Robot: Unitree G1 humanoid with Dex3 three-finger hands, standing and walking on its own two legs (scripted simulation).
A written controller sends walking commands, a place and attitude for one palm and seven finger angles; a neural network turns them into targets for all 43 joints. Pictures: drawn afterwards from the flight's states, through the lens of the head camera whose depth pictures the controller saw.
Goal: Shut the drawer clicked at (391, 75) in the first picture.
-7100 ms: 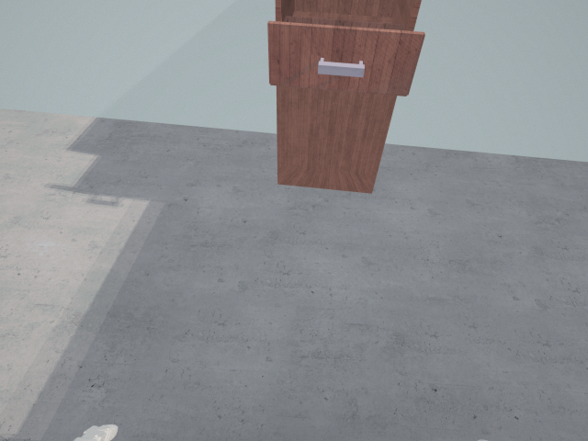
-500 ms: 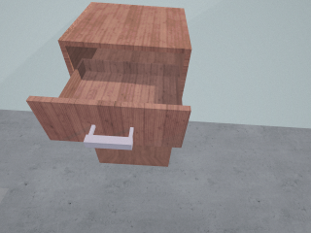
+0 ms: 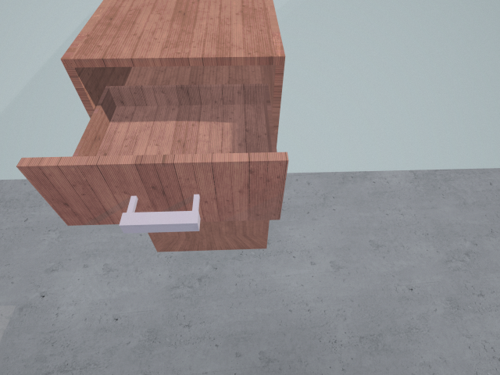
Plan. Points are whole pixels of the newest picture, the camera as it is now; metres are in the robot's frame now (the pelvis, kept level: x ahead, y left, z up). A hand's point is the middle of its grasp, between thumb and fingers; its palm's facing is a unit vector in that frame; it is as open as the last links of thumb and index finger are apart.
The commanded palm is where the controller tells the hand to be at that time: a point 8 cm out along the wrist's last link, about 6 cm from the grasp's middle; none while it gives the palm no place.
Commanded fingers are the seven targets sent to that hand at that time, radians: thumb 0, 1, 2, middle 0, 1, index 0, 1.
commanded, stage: come to a stop and stand still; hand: left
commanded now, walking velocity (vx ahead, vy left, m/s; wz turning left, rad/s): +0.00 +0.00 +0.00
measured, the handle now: (163, 211) +0.38 +0.18 +0.02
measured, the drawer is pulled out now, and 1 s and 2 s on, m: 0.30 0.30 0.30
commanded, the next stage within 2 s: look again from close up in 0.66 s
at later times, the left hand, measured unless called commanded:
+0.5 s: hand out of the picture -0.04 +0.13 -0.17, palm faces +0.04 -0.98 -0.19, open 7.4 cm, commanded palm none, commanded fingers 0.00 0.90 0.90 -0.20 -0.30 -0.20 -0.30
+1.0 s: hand out of the picture -0.05 +0.13 -0.17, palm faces +0.04 -0.98 -0.19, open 7.4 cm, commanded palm none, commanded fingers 0.00 0.90 0.90 -0.20 -0.30 -0.20 -0.30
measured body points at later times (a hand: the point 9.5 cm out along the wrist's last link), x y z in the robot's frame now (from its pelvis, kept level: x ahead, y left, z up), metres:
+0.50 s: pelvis -0.04 -0.04 +0.01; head -0.02 -0.04 +0.46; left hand -0.04 +0.18 -0.15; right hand -0.02 -0.27 -0.15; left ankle -0.04 +0.08 -0.73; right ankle -0.01 -0.18 -0.73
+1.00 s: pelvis -0.05 -0.04 +0.01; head -0.03 -0.04 +0.46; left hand -0.05 +0.18 -0.15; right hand -0.06 -0.25 -0.16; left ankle -0.04 +0.08 -0.73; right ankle -0.01 -0.18 -0.73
